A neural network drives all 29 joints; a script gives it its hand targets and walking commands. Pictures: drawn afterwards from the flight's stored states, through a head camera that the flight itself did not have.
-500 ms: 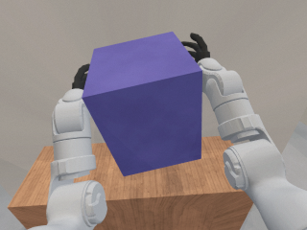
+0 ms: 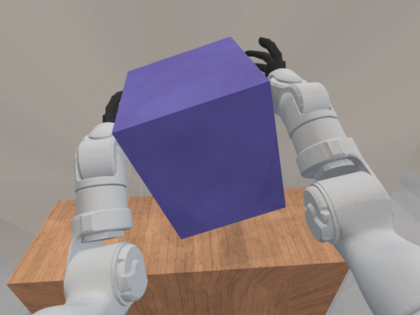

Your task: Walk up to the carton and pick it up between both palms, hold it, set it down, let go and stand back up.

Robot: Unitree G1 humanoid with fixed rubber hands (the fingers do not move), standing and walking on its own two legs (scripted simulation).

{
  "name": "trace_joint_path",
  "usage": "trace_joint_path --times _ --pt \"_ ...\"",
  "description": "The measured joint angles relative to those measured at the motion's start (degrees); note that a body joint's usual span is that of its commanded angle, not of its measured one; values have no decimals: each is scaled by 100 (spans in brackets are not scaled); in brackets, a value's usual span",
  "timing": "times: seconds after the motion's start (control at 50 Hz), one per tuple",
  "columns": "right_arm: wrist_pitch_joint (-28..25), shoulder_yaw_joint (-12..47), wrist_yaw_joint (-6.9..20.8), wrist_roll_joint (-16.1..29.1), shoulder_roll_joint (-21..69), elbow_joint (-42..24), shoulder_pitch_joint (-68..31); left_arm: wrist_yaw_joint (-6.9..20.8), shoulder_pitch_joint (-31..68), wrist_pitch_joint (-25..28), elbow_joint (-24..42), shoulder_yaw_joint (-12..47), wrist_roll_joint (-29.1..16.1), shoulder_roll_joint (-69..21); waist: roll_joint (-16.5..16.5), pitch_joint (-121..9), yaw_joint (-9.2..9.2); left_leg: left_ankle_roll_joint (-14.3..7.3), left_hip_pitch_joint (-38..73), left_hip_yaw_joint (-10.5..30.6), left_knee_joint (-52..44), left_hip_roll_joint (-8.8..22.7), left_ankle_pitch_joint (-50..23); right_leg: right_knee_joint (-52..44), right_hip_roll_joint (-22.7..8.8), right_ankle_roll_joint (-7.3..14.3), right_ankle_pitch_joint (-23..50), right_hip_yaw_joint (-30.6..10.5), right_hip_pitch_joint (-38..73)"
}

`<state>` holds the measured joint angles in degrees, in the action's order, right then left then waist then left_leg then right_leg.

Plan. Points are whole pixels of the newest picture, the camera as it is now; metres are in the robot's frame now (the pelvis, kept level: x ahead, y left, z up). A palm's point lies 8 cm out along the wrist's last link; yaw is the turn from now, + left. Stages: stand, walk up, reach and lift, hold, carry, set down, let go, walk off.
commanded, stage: hold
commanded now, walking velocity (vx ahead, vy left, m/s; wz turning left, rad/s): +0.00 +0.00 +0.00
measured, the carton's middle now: (205, 138) +0.35 -0.02 +0.24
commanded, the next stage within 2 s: none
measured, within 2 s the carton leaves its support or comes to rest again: neither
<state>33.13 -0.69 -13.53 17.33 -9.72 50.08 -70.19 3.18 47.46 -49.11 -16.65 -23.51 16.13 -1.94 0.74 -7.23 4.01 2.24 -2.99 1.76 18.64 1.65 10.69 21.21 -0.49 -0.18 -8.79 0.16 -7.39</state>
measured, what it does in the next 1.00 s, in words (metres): stands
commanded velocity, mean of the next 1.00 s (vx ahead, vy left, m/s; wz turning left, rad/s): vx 0.00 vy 0.00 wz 0.00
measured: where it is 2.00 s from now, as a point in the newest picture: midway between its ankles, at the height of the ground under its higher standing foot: outside the picture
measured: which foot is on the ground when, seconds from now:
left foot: down 0.00-1.00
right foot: down 0.00-1.00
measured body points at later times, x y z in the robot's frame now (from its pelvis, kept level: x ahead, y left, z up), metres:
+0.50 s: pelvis -0.01 +0.00 +0.00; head -0.10 -0.02 +0.44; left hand +0.36 +0.14 +0.28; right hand +0.37 -0.16 +0.33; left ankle +0.00 +0.15 -0.75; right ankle +0.04 -0.12 -0.75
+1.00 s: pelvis +0.01 +0.00 +0.00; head -0.08 +0.00 +0.44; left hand +0.39 +0.14 +0.27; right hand +0.40 -0.15 +0.33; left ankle +0.00 +0.15 -0.75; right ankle +0.04 -0.12 -0.75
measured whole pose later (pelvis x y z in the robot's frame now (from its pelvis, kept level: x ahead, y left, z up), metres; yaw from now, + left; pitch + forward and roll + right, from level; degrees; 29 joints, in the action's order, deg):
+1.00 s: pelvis +0.01 +0.00 +0.00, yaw +0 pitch -5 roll +0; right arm 33.3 0.2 -14.4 19.1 -10.1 50.1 -69.2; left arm 3.3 49.0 -49.1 -19.1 -23.6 16.1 -1.0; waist 0.4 -7.9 4.0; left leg 2.4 -2.9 1.8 19.0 1.9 11.5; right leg 21.2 -0.2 0.0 -9.4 0.1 -7.1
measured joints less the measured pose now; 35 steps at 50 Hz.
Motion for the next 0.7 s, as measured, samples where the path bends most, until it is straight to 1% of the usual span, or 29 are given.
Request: trace_joint_path --times 0.14,0.2,0.3,0.42,0.54,0.64,0.7 --pt "44 28 -25 0 3 -233 225 -19 0 -45 4 3 0 0 -24 -49 0 4 -1 0 0 0 60 0 -1 0 -61 0 0" --pt "107 135 -62 24 -25 -542 418 -22 1 -104 108 15 0 8 -24 -49 0 6 -1 0 0 0 68 0 -1 0 -69 0 0" --pt "179 188 -164 182 -44 -1107 706 -29 -6 -320 481 140 -1 80 44 -50 0 16 2 0 33 0 75 0 -1 0 -61 -1 19" --pt "374 188 -205 183 -57 -1166 704 27 -6 -449 483 140 -1 83 107 -49 0 16 13 0 36 3 25 0 3 0 -11 -2 30" --pt "385 142 -171 183 -58 -805 428 56 -6 -396 344 137 -1 88 149 -50 -1 16 14 0 36 5 -33 0 7 3 48 -4 30" --pt "290 51 -140 179 -53 -92 17 118 105 -221 -101 18 -1 89 127 -49 -1 5 14 0 36 9 -42 0 12 3 63 -4 30" --pt "173 23 -120 174 -57 122 -102 112 152 -92 -238 -8 0 89 81 -50 -1 1 14 1 36 19 -37 0 23 5 63 -3 29"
